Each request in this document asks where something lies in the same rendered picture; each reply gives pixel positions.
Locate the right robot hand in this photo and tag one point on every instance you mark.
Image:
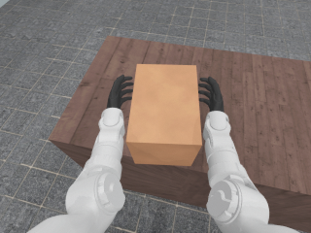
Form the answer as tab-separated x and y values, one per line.
216	101

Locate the pedestal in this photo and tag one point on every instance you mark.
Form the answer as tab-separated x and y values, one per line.
268	103

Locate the right robot upper arm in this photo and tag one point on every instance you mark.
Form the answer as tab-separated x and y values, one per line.
237	208

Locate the robot right forearm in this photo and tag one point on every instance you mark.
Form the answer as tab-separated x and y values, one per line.
221	154

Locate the carton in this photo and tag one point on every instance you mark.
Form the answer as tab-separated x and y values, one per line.
164	126

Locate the left robot upper arm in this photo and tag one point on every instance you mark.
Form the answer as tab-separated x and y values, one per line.
91	204

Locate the left robot hand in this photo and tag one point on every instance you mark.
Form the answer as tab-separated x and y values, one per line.
116	94

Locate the robot left forearm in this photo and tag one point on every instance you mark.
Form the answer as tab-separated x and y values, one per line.
108	147

